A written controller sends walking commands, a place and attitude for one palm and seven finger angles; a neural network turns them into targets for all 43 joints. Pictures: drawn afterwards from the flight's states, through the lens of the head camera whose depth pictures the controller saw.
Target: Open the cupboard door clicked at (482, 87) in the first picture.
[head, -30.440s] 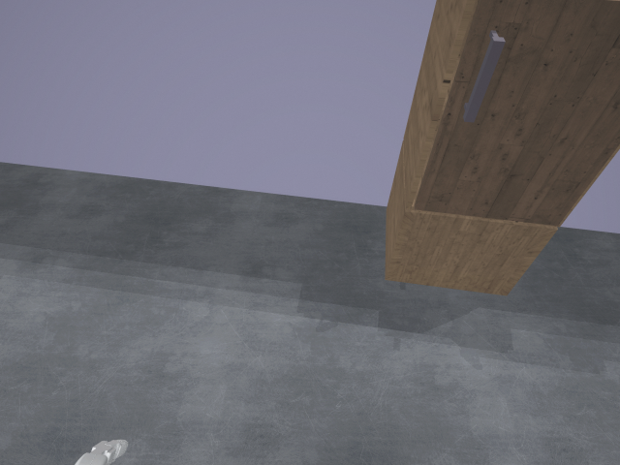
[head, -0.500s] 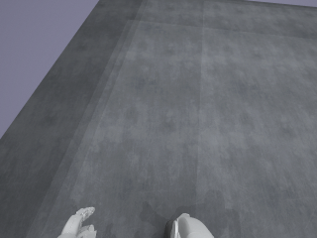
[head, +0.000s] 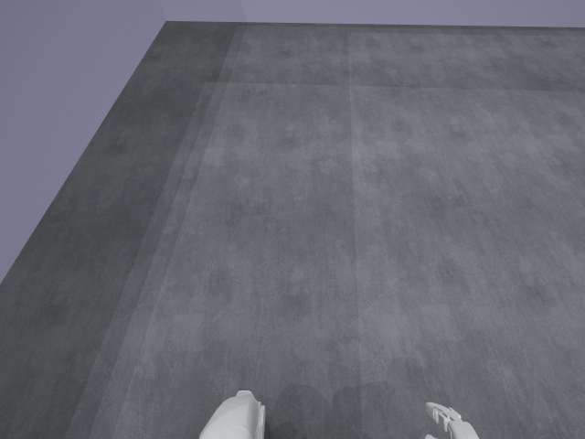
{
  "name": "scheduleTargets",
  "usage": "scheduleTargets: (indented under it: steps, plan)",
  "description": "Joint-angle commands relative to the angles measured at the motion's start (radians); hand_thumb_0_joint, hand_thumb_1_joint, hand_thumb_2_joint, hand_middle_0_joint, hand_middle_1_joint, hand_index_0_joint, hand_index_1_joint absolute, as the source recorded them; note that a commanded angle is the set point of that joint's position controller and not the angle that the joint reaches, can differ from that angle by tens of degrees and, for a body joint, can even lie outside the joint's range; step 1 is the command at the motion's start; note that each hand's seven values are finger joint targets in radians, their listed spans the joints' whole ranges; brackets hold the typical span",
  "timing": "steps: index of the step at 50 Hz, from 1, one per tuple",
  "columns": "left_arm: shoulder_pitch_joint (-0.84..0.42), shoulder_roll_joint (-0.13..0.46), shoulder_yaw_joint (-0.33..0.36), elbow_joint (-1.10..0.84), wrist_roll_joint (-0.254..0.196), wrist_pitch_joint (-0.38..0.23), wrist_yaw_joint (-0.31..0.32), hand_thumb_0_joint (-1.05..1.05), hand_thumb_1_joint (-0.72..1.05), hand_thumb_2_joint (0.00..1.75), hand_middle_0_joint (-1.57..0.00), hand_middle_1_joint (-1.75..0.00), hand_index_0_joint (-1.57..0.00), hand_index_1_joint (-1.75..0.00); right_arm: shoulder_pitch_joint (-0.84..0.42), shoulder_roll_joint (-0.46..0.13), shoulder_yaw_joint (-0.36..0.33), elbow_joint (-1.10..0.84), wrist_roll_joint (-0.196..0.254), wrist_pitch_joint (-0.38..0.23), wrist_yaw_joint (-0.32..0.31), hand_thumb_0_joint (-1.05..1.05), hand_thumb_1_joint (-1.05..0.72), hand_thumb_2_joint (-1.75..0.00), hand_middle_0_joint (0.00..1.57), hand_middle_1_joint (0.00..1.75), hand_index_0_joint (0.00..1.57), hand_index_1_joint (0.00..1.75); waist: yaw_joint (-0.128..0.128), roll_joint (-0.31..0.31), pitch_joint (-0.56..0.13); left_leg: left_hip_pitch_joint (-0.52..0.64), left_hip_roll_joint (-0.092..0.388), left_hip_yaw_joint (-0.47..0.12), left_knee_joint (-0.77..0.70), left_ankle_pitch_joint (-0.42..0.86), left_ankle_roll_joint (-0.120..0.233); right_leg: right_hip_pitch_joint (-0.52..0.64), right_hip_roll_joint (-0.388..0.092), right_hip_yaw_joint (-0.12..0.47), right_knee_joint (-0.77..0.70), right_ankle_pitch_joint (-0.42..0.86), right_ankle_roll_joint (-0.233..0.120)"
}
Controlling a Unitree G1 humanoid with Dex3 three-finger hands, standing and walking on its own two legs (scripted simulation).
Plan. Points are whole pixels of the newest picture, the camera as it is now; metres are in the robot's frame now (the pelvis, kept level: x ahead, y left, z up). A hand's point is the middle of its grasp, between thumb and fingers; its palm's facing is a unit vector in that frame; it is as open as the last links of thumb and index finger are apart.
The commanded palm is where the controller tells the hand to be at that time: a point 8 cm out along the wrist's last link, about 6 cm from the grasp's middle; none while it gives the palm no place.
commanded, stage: walk to a spot facing it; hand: left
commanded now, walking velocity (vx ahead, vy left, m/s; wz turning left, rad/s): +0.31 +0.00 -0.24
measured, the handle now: out of the picture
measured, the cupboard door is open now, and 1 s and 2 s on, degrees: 39 39 39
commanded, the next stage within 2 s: turn to face it in 0.08 s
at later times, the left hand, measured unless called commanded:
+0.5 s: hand (220, 294) +0.37 +0.19 -0.16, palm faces -0.03 -0.98 -0.21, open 7.3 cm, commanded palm none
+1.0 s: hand (212, 323) +0.31 +0.19 -0.17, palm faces +0.37 -0.90 -0.24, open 7.3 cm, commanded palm none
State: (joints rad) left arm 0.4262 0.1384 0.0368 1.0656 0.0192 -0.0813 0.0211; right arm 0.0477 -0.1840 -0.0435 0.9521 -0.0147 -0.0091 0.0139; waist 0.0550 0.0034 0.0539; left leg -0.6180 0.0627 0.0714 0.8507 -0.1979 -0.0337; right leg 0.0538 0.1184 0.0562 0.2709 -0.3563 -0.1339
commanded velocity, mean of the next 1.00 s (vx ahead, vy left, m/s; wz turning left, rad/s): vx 0.03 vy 0.00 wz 0.44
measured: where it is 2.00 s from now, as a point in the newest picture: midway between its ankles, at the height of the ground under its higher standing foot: (332, 384)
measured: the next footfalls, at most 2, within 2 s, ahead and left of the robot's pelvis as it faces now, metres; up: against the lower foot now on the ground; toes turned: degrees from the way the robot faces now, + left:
left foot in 0.10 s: +0.19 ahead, +0.09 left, +0.00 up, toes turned +4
right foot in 0.56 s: +0.35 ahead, -0.10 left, +0.00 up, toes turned -1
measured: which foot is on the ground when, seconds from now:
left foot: up 0.00-0.08, down 0.10-0.56, up 0.58-1.00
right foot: down 0.00-0.10, up 0.12-0.54, down 0.56-1.00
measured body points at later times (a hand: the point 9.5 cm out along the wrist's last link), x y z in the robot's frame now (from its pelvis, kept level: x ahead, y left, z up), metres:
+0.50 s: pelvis +0.24 +0.00 +0.00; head +0.28 +0.01 +0.45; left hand +0.37 +0.24 -0.14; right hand +0.13 -0.21 -0.14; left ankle +0.15 +0.08 -0.73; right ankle +0.30 -0.12 -0.71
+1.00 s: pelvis +0.31 -0.02 +0.00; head +0.36 +0.01 +0.44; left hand +0.29 +0.24 -0.15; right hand +0.51 -0.23 -0.13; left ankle +0.29 +0.10 -0.71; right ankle +0.31 -0.10 -0.73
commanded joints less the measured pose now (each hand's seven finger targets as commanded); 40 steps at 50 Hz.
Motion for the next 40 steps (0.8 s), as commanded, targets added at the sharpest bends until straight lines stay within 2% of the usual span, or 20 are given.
scheduleTargets:
  steps: [1,3,4,5,6,7,9,11,13,16,21,24,26,27,28,29,31,32,35,40]
  plan:
    - [0.093,0.157,0.03,-0.004,-0.005,-0.016,0.02,0.0,0.9,0.9,-0.2,-0.3,-0.2,-0.3,-0.026,-0.051,-0.005,-0.069,0.003,-0.042,-0.011,0.0,-0.9,-0.9,0.2,0.3,0.2,0.3,-0.045,-0.132,-0.013,0.099,-0.116,0.106,-0.189,-0.059,0.047,0.091,-0.268,0.121,0.157,1.346,0.078]
    - [0.051,0.175,0.035,-0.003,-0.009,-0.018,0.022,0.0,0.9,0.9,-0.2,-0.3,-0.2,-0.3,0.2,-0.094,-0.021,0.008,-0.002,-0.048,-0.029,0.0,-0.9,-0.9,0.2,0.3,0.2,0.3,-0.156,-0.108,-0.099,0.434,-0.12,0.076,-0.318,0.071,0.09,-0.058,-0.242,0.097,0.378,1.298,0.106]
    - [0.025,0.162,0.035,-0.02,-0.021,-0.02,0.017,0.0,0.9,0.9,-0.2,-0.3,-0.2,-0.3,0.36,-0.154,-0.036,0.043,-0.011,-0.049,-0.038,0.0,-0.9,-0.9,0.2,0.3,0.2,0.3,-0.227,-0.057,-0.17,0.71,0.021,-0.085,-0.318,0.199,0.148,-0.294,-0.203,0.077,0.589,0.98,0.115]
    - [0.074,0.097,0.024,-0.038,-0.04,-0.021,0.005,0.0,0.9,0.9,-0.2,-0.3,-0.2,-0.3,0.469,-0.247,-0.059,0.06,-0.033,-0.055,-0.045,0.0,-0.9,-0.9,0.2,0.3,0.2,0.3,-0.222,0.19,-0.346,0.948,0.373,-0.509,-0.346,0.405,0.313,-0.536,-0.069,-0.012,1.029,0.138,0.136]
    - [0.048,0.118,0.025,-0.053,-0.026,-0.02,0.008,0.0,0.9,0.9,-0.2,-0.3,-0.2,-0.3,0.428,-0.227,-0.045,0.045,-0.01,-0.043,-0.042,0.0,-0.9,-0.9,0.2,0.3,0.2,0.3,-0.171,0.138,-0.318,0.85,0.45,-0.601,-0.479,0.432,0.348,-0.578,-0.077,0.019,1.198,-0.149,0.097]
    - [0.01,0.124,0.03,-0.058,-0.009,-0.008,0.007,0.0,0.9,0.9,-0.2,-0.3,-0.2,-0.3,0.338,-0.191,-0.035,0.023,-0.007,-0.047,-0.041,0.0,-0.9,-0.9,0.2,0.3,0.2,0.3,-0.13,0.053,-0.157,0.688,0.422,-0.506,-0.526,0.312,0.323,-0.641,-0.138,0.033,1.218,-0.098,0.099]
    - [-0.055,0.084,0.035,-0.064,0.008,0.022,-0.019,0.0,0.9,0.9,-0.2,-0.3,-0.2,-0.3,0.274,-0.079,-0.003,0.018,-0.008,-0.068,-0.05,0.0,-0.9,-0.9,0.2,0.3,0.2,0.3,-0.077,0.075,0.034,0.419,0.31,-0.301,-0.582,0.314,0.219,-0.64,-0.184,0.013,1.171,0.033,0.126]
    - [-0.014,0.024,0.022,-0.04,0.011,0.046,-0.024,0.0,0.9,0.9,-0.2,-0.3,-0.2,-0.3,0.32,-0.054,0.012,0.056,-0.008,-0.086,-0.056,0.0,-0.9,-0.9,0.2,0.3,0.2,0.3,-0.047,0.05,0.022,0.393,0.219,-0.134,-0.569,0.598,0.168,-0.589,-0.177,-0.018,1.058,0.063,0.143]
    - [-0.004,0.008,0.017,-0.035,0.009,0.057,-0.022,0.0,0.9,0.9,-0.2,-0.3,-0.2,-0.3,0.334,-0.069,0.009,0.077,-0.001,-0.087,-0.058,0.0,-0.9,-0.9,0.2,0.3,0.2,0.3,-0.025,0.07,-0.023,0.436,0.171,-0.061,-0.547,0.761,0.158,-0.575,-0.176,-0.06,0.925,0.077,0.16]
    - [-0.055,0.016,0.012,-0.049,0.009,0.061,-0.016,0.0,0.9,0.9,-0.2,-0.3,-0.2,-0.3,0.367,-0.072,0.009,0.093,0.004,-0.076,-0.055,0.0,-0.9,-0.9,0.2,0.3,0.2,0.3,-0.029,0.132,-0.069,0.46,0.106,-0.026,-0.506,0.94,0.116,-0.518,-0.163,-0.122,0.72,0.175,0.169]
    - [-0.256,0.066,0.014,-0.118,-0.001,0.064,-0.011,0.0,0.9,0.9,-0.2,-0.3,-0.2,-0.3,0.441,-0.102,0.003,0.116,-0.003,-0.041,-0.052,0.0,-0.9,-0.9,0.2,0.3,0.2,0.3,-0.083,0.153,-0.037,0.511,0.125,-0.12,-0.45,0.959,0.114,-0.518,-0.131,-0.153,0.54,0.166,0.171]
    - [-0.304,0.088,0.015,-0.154,-0.006,0.06,-0.008,0.0,0.9,0.9,-0.2,-0.3,-0.2,-0.3,0.441,-0.119,-0.004,0.118,-0.005,-0.023,-0.056,0.0,-0.9,-0.9,0.2,0.3,0.2,0.3,-0.079,0.164,-0.027,0.52,0.146,-0.178,-0.399,0.919,0.129,-0.472,-0.123,-0.144,0.427,0.128,0.163]
    - [-0.249,0.119,0.022,-0.154,-0.009,0.048,-0.006,0.0,0.9,0.9,-0.2,-0.3,-0.2,-0.3,0.427,-0.128,-0.012,0.107,0.005,-0.017,-0.058,0.0,-0.9,-0.9,0.2,0.3,0.2,0.3,-0.042,0.136,-0.072,0.499,0.123,-0.201,-0.289,0.893,0.093,-0.316,-0.122,-0.137,0.266,0.212,0.155]
    - [-0.163,0.157,0.034,-0.134,-0.008,0.039,0.001,0.0,0.9,0.9,-0.2,-0.3,-0.2,-0.3,0.411,-0.128,-0.015,0.096,0.017,-0.018,-0.055,0.0,-0.9,-0.9,0.2,0.3,0.2,0.3,0.001,0.076,-0.138,0.379,0.092,-0.187,-0.172,0.762,0.057,-0.097,-0.191,-0.089,0.216,0.499,0.126]
    - [-0.056,0.253,0.055,-0.108,-0.001,0.028,0.015,0.0,0.9,0.9,-0.2,-0.3,-0.2,-0.3,0.425,-0.087,-0.015,0.075,0.027,-0.024,-0.049,0.0,-0.9,-0.9,0.2,0.3,0.2,0.3,0.035,-0.155,-0.244,0.138,-0.04,-0.099,0.09,0.19,0.008,0.188,-0.453,0.145,0.242,0.998,0.018]
    - [-0.01,0.279,0.053,-0.096,-0.009,0.031,0.017,0.0,0.9,0.9,-0.2,-0.3,-0.2,-0.3,0.441,-0.093,-0.021,0.063,0.029,-0.014,-0.053,0.0,-0.9,-0.9,0.2,0.3,0.2,0.3,0.031,-0.246,-0.333,0.096,-0.106,-0.054,0.366,-0.503,-0.014,0.196,-0.681,0.253,0.21,1.221,-0.106]
    - [-0.155,0.197,0.035,-0.143,-0.007,0.047,0.028,0.0,0.9,0.9,-0.2,-0.3,-0.2,-0.3,0.368,-0.063,-0.022,0.064,0.013,0.018,-0.043,0.0,-0.9,-0.9,0.2,0.3,0.2,0.3,-0.015,-0.219,-0.147,0.056,-0.013,-0.115,0.481,-0.394,-0.013,-0.065,-0.584,0.137,0.128,0.869,-0.073]
    - [-0.214,0.175,0.028,-0.153,-0.012,0.055,0.028,0.0,0.9,0.9,-0.2,-0.3,-0.2,-0.3,0.349,-0.05,-0.021,0.064,0.009,0.035,-0.033,0.0,-0.9,-0.9,0.2,0.3,0.2,0.3,-0.057,-0.149,-0.105,0.076,0.005,-0.11,0.481,-0.322,-0.016,-0.17,-0.52,0.034,0.106,0.75,-0.025]
    - [-0.285,0.152,0.024,-0.184,-0.007,0.049,0.021,0.0,0.9,0.9,-0.2,-0.3,-0.2,-0.3,0.357,-0.019,-0.02,0.062,0.003,0.064,-0.012,0.0,-0.9,-0.9,0.2,0.3,0.2,0.3,-0.116,-0.134,-0.046,0.115,0.016,-0.058,0.412,-0.19,-0.03,-0.322,-0.449,-0.146,0.044,0.569,0.051]
    - [-0.24,0.154,0.041,-0.178,0.0,0.047,0.015,0.0,0.9,0.9,-0.2,-0.3,-0.2,-0.3,0.257,-0.039,-0.033,0.018,-0.002,0.07,-0.001,0.0,-0.9,-0.9,0.2,0.3,0.2,0.3,-0.099,-0.157,-0.05,0.092,0.022,-0.015,0.247,-0.164,-0.042,-0.251,-0.449,-0.215,0.057,0.536,0.045]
